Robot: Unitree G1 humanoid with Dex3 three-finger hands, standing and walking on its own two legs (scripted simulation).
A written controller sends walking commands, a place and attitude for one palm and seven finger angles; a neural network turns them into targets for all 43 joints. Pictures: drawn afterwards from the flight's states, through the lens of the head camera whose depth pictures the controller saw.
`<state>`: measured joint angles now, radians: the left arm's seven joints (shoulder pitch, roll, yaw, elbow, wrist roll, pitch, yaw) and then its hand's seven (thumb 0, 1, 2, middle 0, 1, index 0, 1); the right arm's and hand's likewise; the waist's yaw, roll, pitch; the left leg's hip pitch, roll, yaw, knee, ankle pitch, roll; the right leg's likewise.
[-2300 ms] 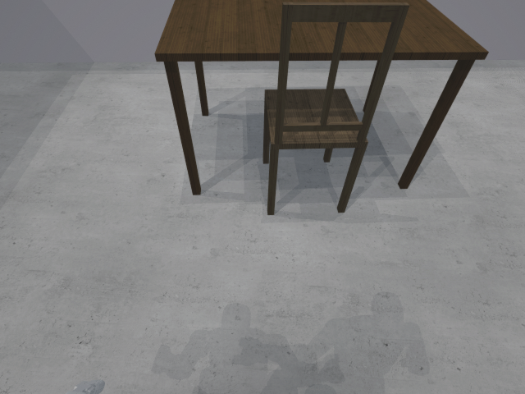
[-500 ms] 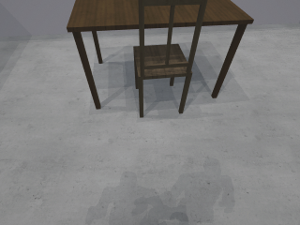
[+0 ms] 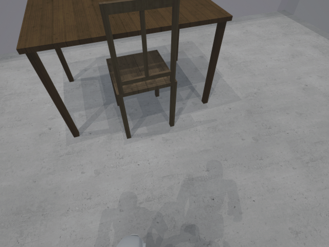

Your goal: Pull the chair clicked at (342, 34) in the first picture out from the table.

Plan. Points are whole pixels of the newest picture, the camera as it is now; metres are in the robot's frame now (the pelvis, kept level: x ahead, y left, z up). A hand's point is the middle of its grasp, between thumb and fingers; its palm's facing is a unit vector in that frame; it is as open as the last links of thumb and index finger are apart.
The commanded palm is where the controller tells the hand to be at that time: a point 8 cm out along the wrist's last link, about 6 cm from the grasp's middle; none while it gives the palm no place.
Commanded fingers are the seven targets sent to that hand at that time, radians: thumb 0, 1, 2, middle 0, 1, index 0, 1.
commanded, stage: walk to a spot facing it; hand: left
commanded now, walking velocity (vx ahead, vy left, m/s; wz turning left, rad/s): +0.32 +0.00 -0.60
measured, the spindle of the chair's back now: (144, 47) +1.02 +0.23 -0.06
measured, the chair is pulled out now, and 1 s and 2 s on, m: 0.00 0.00 0.00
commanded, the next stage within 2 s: none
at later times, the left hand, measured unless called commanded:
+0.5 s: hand (116, 175) +0.35 +0.22 -0.17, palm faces -0.34 -0.93 -0.16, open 7.4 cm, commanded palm none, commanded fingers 0.00 0.90 0.90 -0.20 -0.30 -0.20 -0.30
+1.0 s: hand (147, 142) +0.51 +0.13 -0.18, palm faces -0.55 -0.80 -0.24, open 7.3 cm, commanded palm none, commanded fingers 0.00 0.90 0.90 -0.20 -0.30 -0.20 -0.30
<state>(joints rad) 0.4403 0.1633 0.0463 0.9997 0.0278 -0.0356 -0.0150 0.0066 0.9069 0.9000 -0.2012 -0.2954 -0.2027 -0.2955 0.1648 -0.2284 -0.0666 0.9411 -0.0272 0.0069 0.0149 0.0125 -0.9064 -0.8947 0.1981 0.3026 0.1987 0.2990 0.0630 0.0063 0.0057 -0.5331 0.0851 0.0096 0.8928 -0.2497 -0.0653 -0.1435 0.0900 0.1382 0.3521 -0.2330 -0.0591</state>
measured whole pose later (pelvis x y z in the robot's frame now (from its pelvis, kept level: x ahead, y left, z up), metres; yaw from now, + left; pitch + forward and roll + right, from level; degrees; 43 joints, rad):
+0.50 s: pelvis +0.17 +0.07 +0.00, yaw -21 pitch +0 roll -2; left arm 0.13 0.25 0.10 0.92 0.04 0.04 -0.05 0.01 0.92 0.90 -0.19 -0.29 -0.19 -0.29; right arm 0.44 -0.18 -0.03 1.04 -0.02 -0.08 -0.04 0.00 -0.92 -0.89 0.20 0.30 0.20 0.30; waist -0.02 -0.05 0.06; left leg 0.02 0.05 0.31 0.34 -0.35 0.03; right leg -0.67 -0.07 -0.07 1.03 -0.12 0.01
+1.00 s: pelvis +0.32 +0.01 -0.02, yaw -37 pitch +1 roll +0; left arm 0.20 0.22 0.07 0.94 0.02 0.01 0.00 0.00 0.92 0.90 -0.20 -0.30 -0.20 -0.30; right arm 0.12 -0.16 -0.03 0.88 -0.02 0.01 -0.02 0.01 -0.91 -0.89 0.20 0.30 0.20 0.30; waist 0.00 0.00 0.07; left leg -0.55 0.14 0.02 0.92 -0.33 -0.08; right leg -0.33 0.09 0.03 0.56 -0.25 -0.07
